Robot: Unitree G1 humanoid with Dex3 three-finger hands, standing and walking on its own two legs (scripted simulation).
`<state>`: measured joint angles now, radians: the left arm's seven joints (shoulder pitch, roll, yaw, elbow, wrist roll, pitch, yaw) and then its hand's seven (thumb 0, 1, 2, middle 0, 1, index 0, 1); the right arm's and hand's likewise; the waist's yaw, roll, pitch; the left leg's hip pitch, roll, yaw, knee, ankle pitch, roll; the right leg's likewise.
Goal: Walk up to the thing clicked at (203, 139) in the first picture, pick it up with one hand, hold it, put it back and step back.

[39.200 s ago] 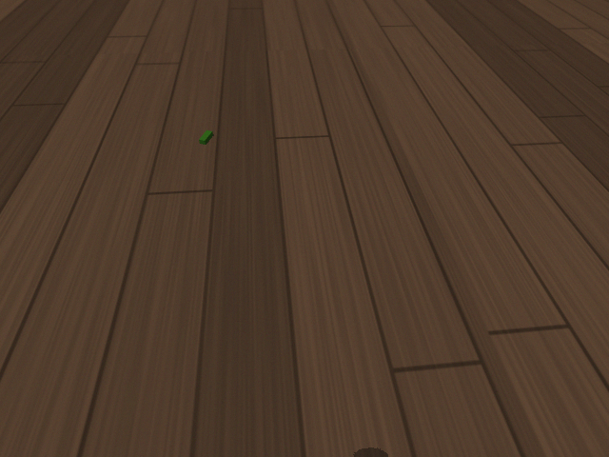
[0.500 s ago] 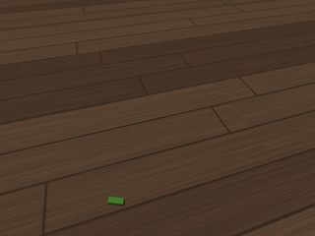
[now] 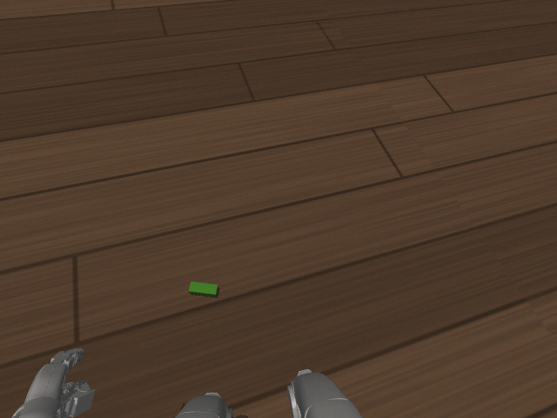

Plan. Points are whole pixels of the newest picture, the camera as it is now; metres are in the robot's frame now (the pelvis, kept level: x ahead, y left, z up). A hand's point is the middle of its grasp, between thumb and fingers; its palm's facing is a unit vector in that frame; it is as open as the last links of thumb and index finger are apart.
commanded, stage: step back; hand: left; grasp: from above
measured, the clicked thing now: (203, 289) +0.52 +0.19 -0.75
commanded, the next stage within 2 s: none
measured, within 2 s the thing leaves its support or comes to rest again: neither
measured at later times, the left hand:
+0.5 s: hand out of the picture +0.03 +0.26 -0.13, palm faces -0.05 -0.91 -0.41, open 7.4 cm
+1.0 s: hand out of the picture -0.16 +0.29 -0.16, palm faces -0.10 -0.92 -0.39, open 7.4 cm
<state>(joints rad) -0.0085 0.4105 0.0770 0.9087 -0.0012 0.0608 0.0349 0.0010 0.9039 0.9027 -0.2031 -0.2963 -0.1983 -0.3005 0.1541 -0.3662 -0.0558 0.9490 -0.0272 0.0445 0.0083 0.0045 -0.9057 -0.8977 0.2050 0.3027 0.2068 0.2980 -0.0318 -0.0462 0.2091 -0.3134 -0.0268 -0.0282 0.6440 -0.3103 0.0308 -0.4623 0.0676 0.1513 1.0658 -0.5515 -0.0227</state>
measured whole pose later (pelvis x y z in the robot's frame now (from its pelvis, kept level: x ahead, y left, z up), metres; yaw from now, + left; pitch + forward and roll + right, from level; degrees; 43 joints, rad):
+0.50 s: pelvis -0.10 +0.01 +0.00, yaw -2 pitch -2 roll +1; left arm 0.13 0.34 0.06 0.82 0.03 0.03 0.01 0.00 0.90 0.90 -0.21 -0.30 -0.20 -0.30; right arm 0.15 -0.41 -0.05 0.88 0.00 0.05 -0.02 0.01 -0.90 -0.90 0.21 0.30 0.21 0.30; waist 0.01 0.03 0.17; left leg -0.40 -0.11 -0.12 1.06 -0.52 -0.02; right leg -0.32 -0.03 0.02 0.60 -0.25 -0.01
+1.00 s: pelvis -0.26 +0.02 -0.01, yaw -7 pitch -2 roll -1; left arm 0.21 0.40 0.09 0.85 0.02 0.05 0.00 0.00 0.90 0.90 -0.20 -0.30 -0.20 -0.30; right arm 0.09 -0.37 -0.04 0.80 -0.02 0.03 0.00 0.01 -0.90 -0.90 0.21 0.30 0.21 0.30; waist 0.02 -0.01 0.18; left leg -0.42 0.06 0.03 0.64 -0.19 0.00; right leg -0.23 0.01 0.06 0.70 -0.42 0.01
